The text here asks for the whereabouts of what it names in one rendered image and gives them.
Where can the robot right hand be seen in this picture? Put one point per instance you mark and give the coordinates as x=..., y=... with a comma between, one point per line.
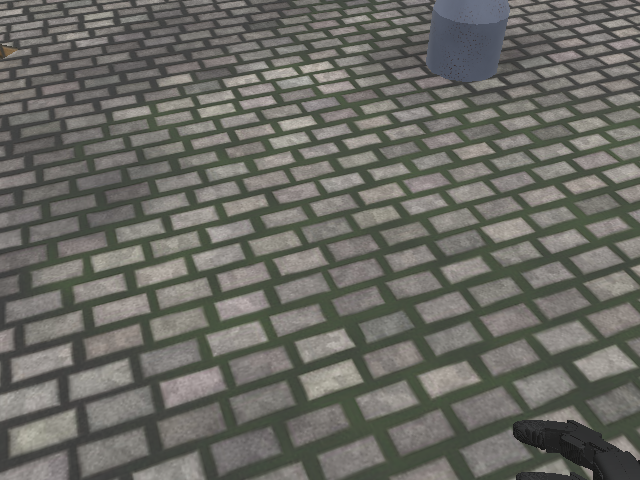
x=579, y=444

